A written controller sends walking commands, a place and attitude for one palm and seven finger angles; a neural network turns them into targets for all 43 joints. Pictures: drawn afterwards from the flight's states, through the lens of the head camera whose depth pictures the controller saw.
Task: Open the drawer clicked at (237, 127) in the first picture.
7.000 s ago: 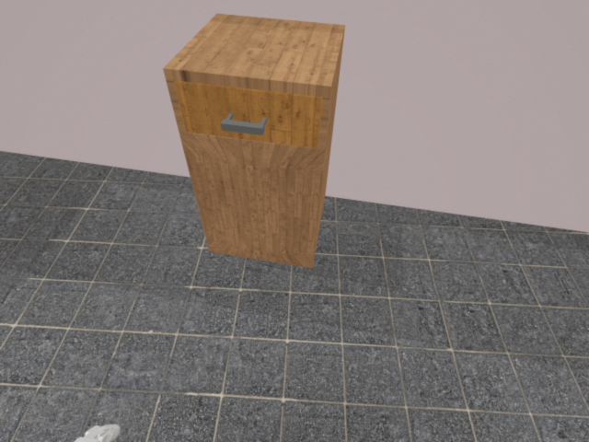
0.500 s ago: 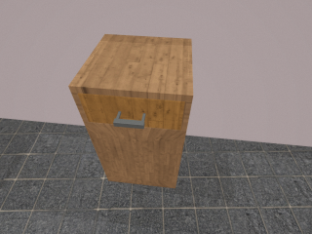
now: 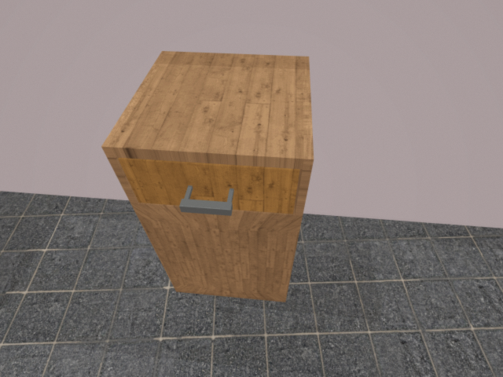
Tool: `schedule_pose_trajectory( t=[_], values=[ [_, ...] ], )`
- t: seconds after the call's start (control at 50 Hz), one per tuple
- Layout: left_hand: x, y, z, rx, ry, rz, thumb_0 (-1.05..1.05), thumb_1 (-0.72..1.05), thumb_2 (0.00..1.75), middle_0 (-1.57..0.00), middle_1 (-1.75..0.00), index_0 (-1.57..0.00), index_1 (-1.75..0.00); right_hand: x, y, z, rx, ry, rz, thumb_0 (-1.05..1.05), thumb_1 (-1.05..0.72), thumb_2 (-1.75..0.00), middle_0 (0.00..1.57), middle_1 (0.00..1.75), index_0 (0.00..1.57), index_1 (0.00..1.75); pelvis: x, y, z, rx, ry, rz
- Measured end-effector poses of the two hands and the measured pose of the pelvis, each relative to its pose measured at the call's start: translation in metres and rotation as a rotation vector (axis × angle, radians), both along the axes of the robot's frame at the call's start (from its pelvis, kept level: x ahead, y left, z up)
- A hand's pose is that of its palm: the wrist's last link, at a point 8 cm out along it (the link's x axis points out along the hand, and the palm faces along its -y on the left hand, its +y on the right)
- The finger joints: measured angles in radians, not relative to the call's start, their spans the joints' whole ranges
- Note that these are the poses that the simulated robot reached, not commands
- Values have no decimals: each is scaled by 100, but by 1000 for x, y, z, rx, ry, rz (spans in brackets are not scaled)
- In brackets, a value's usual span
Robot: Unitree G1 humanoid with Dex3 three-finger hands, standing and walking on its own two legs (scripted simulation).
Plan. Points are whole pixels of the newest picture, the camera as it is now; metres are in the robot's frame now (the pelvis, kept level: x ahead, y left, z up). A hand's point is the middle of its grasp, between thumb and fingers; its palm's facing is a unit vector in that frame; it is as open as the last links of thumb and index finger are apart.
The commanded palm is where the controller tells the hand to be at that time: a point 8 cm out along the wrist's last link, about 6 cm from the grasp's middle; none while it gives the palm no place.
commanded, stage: come to a stop and stand still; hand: left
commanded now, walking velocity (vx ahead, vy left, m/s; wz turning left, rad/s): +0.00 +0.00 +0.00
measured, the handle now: (208, 199) +0.50 +0.14 -0.08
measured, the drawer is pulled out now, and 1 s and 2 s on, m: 0.00 0.00 0.00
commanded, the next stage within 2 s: look again from close up in 0.86 s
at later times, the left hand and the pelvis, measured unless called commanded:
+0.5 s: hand out of the picture +0.01 +0.13 -0.17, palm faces +0.04 -0.98 -0.19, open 7.3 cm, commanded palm none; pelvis +0.03 -0.03 +0.00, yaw +1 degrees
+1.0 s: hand out of the picture +0.00 +0.10 -0.17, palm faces +0.06 -0.98 -0.18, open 7.3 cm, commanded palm none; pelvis +0.03 -0.06 +0.00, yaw +1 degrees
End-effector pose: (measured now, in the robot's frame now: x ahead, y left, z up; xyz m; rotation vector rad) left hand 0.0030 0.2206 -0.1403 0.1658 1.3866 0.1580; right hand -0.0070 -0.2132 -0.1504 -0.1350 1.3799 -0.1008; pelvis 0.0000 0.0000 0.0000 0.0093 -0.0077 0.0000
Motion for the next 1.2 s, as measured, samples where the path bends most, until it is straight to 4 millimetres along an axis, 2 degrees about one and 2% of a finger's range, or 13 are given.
schedule_pose_trajectory(
  t=[0.2,0.48,0.88,1.2],
  values=[
    [8,-14,0,-2,11,9,1,93,90,-20,-30,-20,-30,14,-13,0,-3,14,0,1,-92,-90,20,30,20,30,14,-13,1,0,2,4],
    [7,-38,-2,-18,32,28,2,93,90,-20,-30,-20,-30,26,-30,0,-8,26,4,0,-92,-90,20,30,20,30,26,-31,1,-1,1,12],
    [-2,-65,-2,-32,47,51,1,92,90,-20,-30,-20,-30,19,-42,0,11,63,3,0,-91,-90,20,30,20,30,28,-52,2,1,2,21],
    [-9,-79,-2,-40,50,67,1,92,90,-20,-30,-20,-30,15,-49,1,15,71,5,0,-91,-90,20,30,20,30,26,-62,3,1,1,27]
  ],
)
